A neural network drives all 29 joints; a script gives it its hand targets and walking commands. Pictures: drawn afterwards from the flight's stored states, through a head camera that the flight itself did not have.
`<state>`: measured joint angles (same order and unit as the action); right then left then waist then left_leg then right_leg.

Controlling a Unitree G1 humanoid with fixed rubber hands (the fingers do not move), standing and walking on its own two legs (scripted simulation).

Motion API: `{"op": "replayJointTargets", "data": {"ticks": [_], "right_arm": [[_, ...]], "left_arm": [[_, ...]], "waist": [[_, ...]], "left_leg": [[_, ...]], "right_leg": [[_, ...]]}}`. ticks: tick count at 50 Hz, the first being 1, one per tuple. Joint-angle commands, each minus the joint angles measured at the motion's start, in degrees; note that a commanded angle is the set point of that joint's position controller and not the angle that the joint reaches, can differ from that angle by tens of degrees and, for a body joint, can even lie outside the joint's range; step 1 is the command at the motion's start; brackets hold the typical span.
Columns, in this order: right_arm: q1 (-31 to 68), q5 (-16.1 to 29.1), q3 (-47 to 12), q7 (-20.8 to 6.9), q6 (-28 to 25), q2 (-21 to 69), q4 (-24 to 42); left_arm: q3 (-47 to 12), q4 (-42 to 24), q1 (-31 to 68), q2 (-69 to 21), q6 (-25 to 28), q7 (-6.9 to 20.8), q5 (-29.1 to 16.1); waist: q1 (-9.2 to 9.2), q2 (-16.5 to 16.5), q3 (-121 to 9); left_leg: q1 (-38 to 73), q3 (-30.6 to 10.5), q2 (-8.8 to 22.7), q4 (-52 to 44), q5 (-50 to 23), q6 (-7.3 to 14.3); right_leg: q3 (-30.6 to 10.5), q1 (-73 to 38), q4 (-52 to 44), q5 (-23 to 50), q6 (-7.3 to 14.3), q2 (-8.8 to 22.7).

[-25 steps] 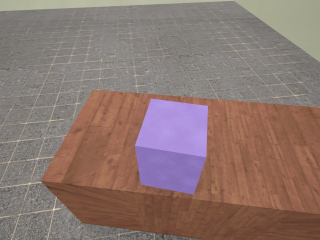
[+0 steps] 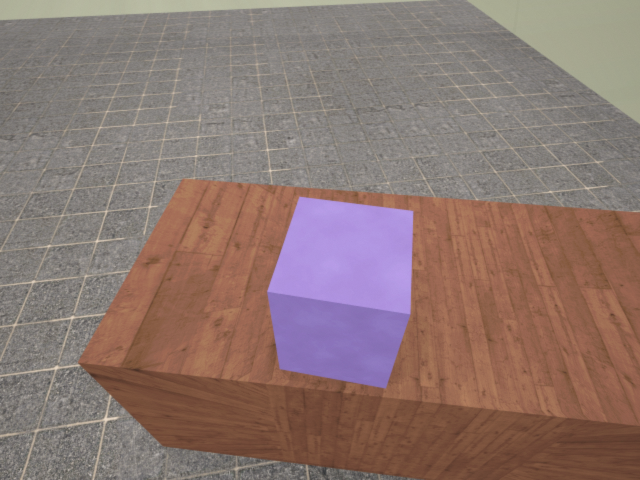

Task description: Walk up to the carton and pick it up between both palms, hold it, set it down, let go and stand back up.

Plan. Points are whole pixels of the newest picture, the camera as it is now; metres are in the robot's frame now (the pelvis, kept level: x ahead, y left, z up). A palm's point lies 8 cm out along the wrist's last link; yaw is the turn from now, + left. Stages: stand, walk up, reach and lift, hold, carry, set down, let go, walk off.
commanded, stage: stand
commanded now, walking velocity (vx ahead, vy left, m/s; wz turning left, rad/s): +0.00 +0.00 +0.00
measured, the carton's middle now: (343, 293) +0.46 -0.02 -0.09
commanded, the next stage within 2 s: none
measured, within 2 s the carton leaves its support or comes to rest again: neither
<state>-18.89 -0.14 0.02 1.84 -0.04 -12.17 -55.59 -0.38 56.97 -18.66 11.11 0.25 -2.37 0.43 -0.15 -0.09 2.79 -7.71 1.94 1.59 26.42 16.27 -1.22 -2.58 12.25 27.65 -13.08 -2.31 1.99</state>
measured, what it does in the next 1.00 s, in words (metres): stands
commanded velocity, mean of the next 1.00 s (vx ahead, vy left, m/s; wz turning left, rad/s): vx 0.00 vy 0.00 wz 0.00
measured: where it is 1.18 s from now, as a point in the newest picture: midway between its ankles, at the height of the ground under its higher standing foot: outside the picture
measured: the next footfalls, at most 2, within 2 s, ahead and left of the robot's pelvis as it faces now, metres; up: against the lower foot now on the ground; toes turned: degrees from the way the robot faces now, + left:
none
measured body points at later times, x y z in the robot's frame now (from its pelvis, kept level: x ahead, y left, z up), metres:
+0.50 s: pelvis +0.00 +0.00 +0.00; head +0.01 +0.00 +0.45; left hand +0.02 +0.24 -0.15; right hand +0.01 -0.24 -0.15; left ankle -0.02 +0.13 -0.74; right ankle +0.02 -0.14 -0.74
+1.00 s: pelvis +0.01 +0.00 +0.00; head +0.01 +0.00 +0.45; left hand +0.02 +0.24 -0.15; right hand +0.01 -0.24 -0.15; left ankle -0.02 +0.13 -0.74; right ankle +0.02 -0.14 -0.74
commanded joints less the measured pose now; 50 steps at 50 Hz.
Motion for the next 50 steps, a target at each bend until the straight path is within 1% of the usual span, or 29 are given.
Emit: {"op": "replayJointTargets", "data": {"ticks": [1,34,50], "right_arm": [[-4.21,0.0,1.43,0.33,-0.71,-6.97,2.01],[-4.51,0.08,1.32,0.48,-0.75,-6.22,0.35],[-4.64,0.17,1.24,0.79,-0.71,-5.98,0.11]], "left_arm": [[1.49,-1.9,-3.74,7.4,0.62,-0.33,0.0],[1.26,-0.3,-3.3,6.82,0.65,-0.5,-0.06],[1.11,0.65,-2.62,6.49,0.55,-0.6,-0.16]], "waist": [[0.04,-0.5,2.6],[0.09,-0.48,2.48],[0.05,-0.22,2.63]], "left_leg": [[-3.72,-3.79,3.74,-6.87,-5.01,1.61],[-2.49,-3.0,4.12,-6.99,-6.75,1.6],[-2.9,-3.17,4.38,-7.27,-5.93,1.5]], "right_leg": [[-2.34,0.93,-5.51,6.82,1.99,2.75],[-2.56,0.71,-5.37,9.17,1.99,2.79],[-2.92,0.39,-5.19,10.02,1.98,2.57]]}}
